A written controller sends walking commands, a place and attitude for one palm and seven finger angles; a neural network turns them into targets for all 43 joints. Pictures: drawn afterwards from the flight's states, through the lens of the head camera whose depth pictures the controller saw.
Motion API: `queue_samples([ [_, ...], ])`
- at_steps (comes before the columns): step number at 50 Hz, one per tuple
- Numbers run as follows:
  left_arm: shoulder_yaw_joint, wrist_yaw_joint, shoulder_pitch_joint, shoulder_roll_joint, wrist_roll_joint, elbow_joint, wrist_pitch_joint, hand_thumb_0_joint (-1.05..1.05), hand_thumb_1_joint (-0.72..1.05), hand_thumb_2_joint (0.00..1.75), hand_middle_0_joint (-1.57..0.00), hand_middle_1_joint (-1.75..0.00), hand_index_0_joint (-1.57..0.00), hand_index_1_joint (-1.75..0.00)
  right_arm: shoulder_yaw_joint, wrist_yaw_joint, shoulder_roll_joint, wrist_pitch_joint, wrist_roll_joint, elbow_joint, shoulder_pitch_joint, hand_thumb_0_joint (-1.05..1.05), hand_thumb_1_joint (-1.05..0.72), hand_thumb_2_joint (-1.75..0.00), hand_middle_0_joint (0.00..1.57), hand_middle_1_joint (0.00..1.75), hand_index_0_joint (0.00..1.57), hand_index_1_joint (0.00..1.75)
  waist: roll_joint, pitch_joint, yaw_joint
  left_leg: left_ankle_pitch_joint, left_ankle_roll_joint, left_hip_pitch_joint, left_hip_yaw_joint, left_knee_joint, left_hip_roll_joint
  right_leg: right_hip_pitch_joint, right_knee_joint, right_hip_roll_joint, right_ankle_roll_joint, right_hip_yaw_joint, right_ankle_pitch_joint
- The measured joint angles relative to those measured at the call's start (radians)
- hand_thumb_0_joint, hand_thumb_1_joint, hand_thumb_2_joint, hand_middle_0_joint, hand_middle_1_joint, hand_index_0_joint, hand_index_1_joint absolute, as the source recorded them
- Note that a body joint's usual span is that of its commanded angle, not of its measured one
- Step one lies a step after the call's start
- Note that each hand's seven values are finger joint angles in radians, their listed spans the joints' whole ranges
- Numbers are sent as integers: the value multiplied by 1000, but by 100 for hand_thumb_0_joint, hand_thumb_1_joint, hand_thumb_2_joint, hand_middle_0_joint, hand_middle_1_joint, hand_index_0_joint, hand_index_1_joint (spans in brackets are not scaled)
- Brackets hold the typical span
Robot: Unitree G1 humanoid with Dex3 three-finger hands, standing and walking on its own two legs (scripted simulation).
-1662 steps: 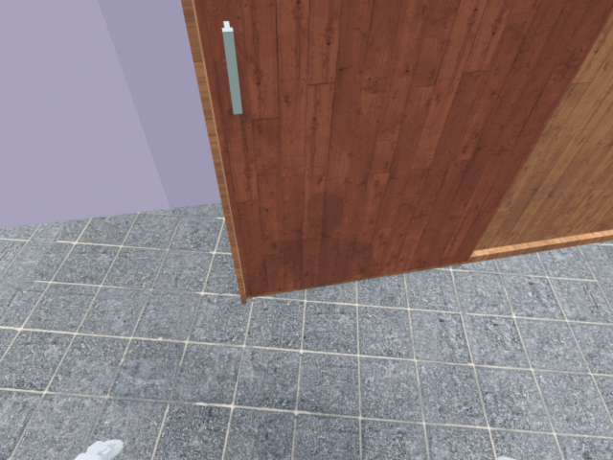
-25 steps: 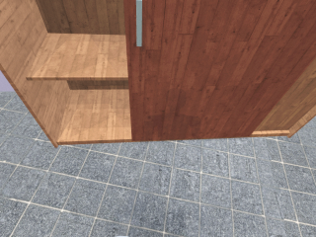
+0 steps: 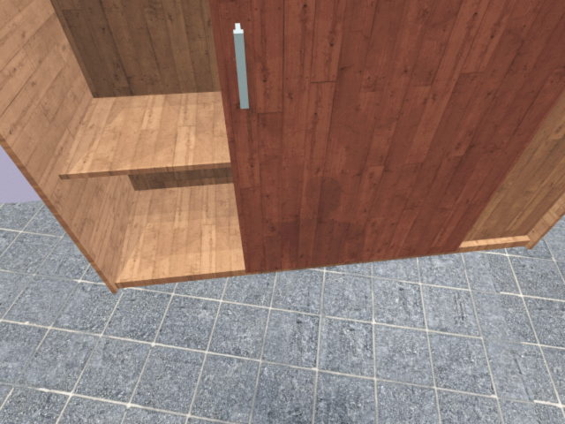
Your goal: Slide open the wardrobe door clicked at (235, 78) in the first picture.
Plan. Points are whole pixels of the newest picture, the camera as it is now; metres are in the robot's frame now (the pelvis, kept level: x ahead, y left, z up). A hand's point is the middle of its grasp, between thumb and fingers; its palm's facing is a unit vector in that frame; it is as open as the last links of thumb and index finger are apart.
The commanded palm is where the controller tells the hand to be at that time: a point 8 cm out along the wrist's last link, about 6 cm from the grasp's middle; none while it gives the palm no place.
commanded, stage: let the arm hang, fingers relaxed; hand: left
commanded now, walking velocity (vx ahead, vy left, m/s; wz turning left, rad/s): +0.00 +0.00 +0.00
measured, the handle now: (241, 67) +0.75 +0.13 +0.14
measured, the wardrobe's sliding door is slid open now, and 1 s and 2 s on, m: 0.52 0.52 0.52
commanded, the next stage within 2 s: look to check the result in 0.22 s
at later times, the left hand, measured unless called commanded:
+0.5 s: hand out of the picture +0.02 +0.17 -0.18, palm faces +0.00 -0.98 -0.18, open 7.3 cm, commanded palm none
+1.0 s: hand out of the picture +0.03 +0.17 -0.18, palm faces +0.00 -0.98 -0.17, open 7.3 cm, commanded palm none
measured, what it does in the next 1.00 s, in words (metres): stands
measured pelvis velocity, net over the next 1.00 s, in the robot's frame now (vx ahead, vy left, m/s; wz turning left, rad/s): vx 0.03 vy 0.00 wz -0.01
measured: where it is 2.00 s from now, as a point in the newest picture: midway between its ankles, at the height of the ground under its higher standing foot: outside the picture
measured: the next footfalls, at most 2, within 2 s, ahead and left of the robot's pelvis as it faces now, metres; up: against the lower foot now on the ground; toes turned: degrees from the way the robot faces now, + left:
none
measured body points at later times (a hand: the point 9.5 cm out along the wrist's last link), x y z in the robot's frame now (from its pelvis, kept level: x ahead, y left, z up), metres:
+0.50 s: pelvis +0.02 +0.00 +0.00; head +0.03 +0.01 +0.45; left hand +0.02 +0.23 -0.16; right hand +0.03 -0.22 -0.15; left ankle +0.04 +0.08 -0.74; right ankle +0.01 -0.13 -0.74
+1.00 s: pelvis +0.03 +0.00 +0.00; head +0.04 +0.01 +0.45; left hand +0.03 +0.23 -0.16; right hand +0.03 -0.22 -0.15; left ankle +0.04 +0.08 -0.74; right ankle +0.01 -0.13 -0.74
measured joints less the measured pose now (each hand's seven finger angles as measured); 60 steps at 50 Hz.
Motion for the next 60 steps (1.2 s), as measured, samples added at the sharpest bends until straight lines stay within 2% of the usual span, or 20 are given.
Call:
queue_samples([
  [8,3,1,-19,-2,0,8,-3,1,93,90,-20,-30,-20,-30,0,-4,5,-8,1,13,-11,1,-91,-90,20,30,20,30,-17,6,-3,0,0,20,3,-20,-2,20,-21,0,2,3,2],
  [28,-1,1,17,-13,-2,54,-4,0,91,90,-20,-30,-20,-30,2,-11,2,-12,6,35,-33,1,-91,-90,20,30,20,30,-20,24,8,-10,2,62,7,-47,-7,62,-53,-3,7,7,-4],
  [60,0,1,3,-12,-3,57,-5,0,91,90,-20,-30,-20,-30,7,-15,11,-19,8,48,-21,1,-91,-90,20,30,20,30,-26,26,5,-12,4,92,9,-69,-14,89,-70,-9,12,10,-8],
])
